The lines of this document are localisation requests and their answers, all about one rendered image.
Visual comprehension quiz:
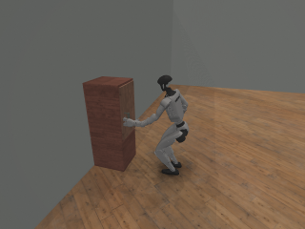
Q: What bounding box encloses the left robot forearm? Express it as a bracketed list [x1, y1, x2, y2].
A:
[133, 115, 156, 128]

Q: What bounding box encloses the cupboard door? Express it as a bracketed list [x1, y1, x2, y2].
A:
[118, 80, 135, 140]

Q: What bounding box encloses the humanoid robot torso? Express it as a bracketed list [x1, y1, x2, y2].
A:
[164, 92, 190, 136]

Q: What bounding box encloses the left robot hand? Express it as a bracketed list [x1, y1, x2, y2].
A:
[123, 117, 140, 127]

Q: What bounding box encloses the robot right upper arm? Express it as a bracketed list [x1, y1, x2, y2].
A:
[174, 89, 189, 109]

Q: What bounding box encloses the left robot foot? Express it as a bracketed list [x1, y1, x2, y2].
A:
[161, 169, 179, 176]

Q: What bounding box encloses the robot left upper arm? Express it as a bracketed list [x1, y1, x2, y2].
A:
[151, 97, 171, 121]

